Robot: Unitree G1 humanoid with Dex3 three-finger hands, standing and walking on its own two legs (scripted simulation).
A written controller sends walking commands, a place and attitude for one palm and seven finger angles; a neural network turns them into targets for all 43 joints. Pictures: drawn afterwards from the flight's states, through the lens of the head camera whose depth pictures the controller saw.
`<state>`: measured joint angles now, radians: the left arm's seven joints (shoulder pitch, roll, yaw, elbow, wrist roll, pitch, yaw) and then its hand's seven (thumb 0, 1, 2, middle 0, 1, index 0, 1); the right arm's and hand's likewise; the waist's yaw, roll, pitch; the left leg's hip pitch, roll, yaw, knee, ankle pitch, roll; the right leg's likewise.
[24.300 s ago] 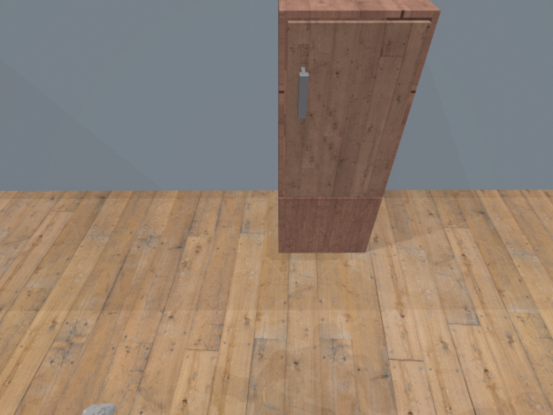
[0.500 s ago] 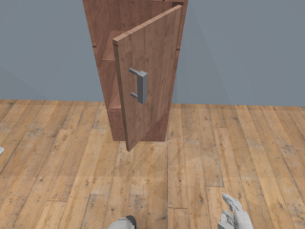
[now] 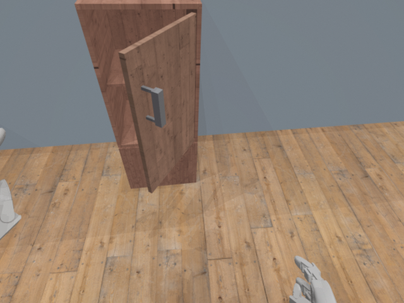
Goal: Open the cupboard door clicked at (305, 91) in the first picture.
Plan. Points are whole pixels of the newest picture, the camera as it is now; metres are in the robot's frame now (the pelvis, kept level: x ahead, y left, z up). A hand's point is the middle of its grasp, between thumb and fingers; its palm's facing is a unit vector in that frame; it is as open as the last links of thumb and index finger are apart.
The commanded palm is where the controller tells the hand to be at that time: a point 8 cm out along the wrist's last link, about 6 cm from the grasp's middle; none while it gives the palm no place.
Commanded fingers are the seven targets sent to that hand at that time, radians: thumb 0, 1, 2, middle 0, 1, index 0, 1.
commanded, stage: stop stepping back and stand still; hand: left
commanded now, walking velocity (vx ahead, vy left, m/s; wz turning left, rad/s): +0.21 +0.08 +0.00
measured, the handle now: (153, 106) +0.63 +0.16 +0.04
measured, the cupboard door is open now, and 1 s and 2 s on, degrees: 54 54 54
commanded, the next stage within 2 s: let the arm hang, fingers relaxed in 0.34 s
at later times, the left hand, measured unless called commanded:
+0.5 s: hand (20, 241) +0.18 +0.27 +0.12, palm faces +0.36 -0.77 -0.52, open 7.4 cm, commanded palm none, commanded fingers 0.00 0.90 0.90 -0.20 -0.30 -0.20 -0.30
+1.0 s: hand out of the picture -0.05 +0.25 -0.16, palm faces +0.08 -0.97 -0.25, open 7.2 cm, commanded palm none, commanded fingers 0.00 0.90 0.90 -0.20 -0.30 -0.20 -0.30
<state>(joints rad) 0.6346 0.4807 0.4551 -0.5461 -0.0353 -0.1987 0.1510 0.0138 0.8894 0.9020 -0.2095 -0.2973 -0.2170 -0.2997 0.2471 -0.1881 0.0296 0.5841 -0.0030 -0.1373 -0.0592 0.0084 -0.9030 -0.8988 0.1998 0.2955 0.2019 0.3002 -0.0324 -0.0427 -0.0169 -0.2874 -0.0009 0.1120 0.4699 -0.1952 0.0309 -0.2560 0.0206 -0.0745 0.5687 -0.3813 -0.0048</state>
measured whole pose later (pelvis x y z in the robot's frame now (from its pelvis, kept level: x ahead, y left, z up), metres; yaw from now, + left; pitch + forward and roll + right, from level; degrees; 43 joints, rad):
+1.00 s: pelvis -0.03 +0.05 +0.01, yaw +3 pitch -1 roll -1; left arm 0.30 0.22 0.02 1.09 0.02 0.02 0.02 -0.01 0.94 0.90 -0.20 -0.29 -0.21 -0.30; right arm 0.27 -0.20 0.00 1.05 -0.02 0.01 -0.03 0.00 -0.92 -0.90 0.20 0.29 0.20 0.30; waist 0.02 0.02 0.04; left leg -0.15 -0.04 0.04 0.42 -0.25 0.06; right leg -0.20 -0.02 -0.10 0.39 -0.17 -0.01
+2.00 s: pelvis -0.02 +0.02 +0.01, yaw +2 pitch -2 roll +0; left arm 0.23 0.19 0.01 1.16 0.01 -0.01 0.02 0.00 0.91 0.90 -0.20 -0.29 -0.20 -0.30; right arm 0.25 -0.20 -0.01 1.14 -0.01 -0.01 -0.03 0.00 -0.91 -0.90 0.20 0.29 0.20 0.30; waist 0.00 0.03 0.04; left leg -0.10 0.00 0.05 0.36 -0.24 0.02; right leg -0.17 0.01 -0.09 0.36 -0.17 -0.05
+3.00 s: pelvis -0.03 -0.02 +0.00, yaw -19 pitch +1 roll +1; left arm 0.17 0.21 0.08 0.96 0.03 0.03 0.01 0.00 0.91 0.90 -0.20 -0.29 -0.20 -0.30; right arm 0.12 -0.23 -0.07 0.94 -0.01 0.05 -0.03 0.01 -0.91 -0.90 0.20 0.29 0.20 0.30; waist 0.02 0.01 0.14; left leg -0.44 0.07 0.05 1.06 -0.52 -0.05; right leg -0.34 0.02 0.05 0.58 -0.26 -0.02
